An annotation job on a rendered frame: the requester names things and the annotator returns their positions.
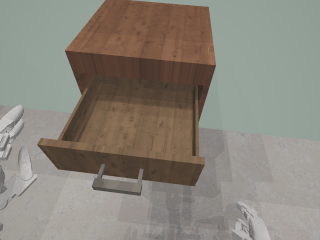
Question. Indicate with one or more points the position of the cabinet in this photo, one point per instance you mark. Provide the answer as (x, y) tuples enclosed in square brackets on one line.
[(146, 40)]

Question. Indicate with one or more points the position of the robot left hand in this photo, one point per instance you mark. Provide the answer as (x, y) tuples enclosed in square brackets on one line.
[(10, 127)]

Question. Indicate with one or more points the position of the drawer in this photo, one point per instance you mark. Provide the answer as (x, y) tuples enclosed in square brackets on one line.
[(129, 124)]

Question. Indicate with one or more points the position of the handle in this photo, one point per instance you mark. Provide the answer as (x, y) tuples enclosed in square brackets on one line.
[(116, 186)]

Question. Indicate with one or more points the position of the robot right hand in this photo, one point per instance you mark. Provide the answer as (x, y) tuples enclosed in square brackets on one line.
[(255, 230)]

